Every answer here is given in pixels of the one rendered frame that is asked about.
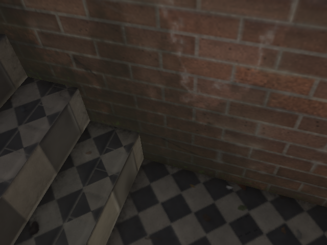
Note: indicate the stairs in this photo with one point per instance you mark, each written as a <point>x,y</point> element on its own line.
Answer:
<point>63,178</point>

